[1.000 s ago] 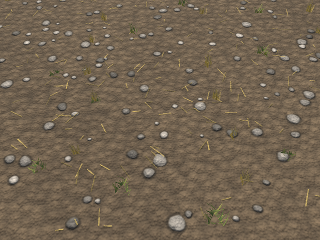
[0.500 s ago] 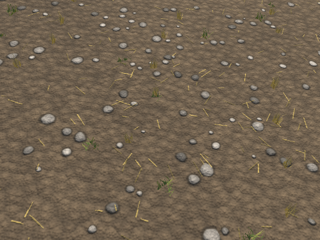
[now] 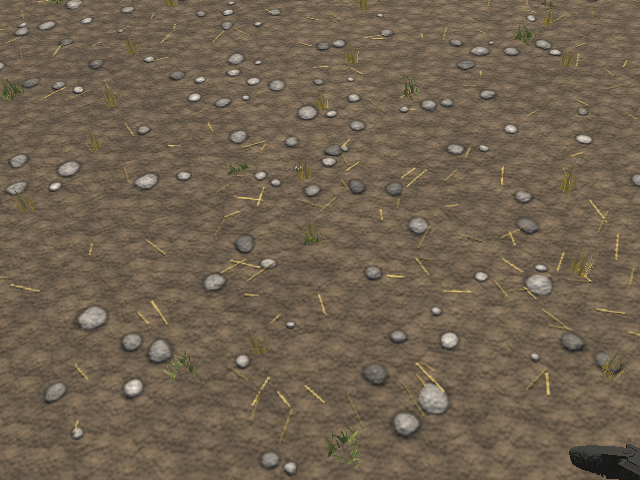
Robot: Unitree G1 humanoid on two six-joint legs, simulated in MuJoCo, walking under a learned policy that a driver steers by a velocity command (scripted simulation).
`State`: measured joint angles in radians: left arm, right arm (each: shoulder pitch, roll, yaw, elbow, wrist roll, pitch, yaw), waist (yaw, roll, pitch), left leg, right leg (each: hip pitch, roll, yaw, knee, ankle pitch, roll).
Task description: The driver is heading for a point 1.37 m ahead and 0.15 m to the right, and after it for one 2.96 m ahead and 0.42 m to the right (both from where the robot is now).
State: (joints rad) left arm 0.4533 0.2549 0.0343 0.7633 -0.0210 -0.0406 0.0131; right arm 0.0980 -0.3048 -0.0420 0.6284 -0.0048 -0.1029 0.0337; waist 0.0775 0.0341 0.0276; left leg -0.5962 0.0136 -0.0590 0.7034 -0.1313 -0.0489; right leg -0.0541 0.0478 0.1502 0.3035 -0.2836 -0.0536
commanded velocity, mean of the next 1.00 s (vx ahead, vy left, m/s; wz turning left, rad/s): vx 0.49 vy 0.00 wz -0.31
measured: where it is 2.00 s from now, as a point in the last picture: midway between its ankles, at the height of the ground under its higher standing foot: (440, 231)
